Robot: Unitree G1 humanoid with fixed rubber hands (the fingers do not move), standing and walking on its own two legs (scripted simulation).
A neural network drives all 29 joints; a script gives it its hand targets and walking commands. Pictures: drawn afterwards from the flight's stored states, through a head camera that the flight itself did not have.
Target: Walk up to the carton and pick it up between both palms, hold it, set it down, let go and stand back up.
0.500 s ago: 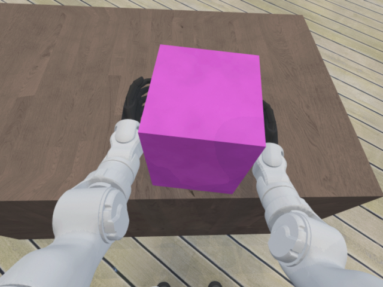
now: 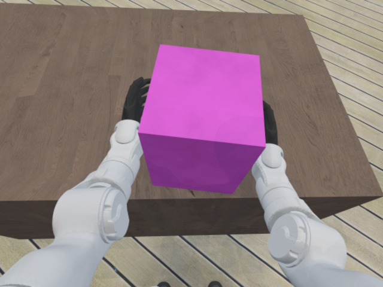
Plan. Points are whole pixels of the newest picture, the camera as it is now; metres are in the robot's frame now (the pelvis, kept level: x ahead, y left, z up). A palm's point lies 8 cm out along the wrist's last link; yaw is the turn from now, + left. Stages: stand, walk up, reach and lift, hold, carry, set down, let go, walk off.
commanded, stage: reach and lift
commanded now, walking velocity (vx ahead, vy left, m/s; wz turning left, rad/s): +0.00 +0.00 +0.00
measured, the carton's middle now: (200, 127) +0.45 -0.01 +0.01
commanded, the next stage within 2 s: none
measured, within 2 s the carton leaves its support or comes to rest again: leaves its support in 1.24 s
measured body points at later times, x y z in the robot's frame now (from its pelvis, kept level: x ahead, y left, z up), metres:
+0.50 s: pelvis -0.01 +0.00 +0.00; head +0.10 +0.02 +0.44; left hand +0.46 +0.13 +0.05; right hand +0.42 -0.16 +0.03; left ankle -0.01 +0.09 -0.73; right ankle -0.01 -0.13 -0.73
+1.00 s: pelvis -0.01 +0.00 +0.00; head +0.08 +0.02 +0.44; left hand +0.45 +0.13 +0.04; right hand +0.40 -0.16 +0.02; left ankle -0.01 +0.09 -0.73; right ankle -0.01 -0.13 -0.73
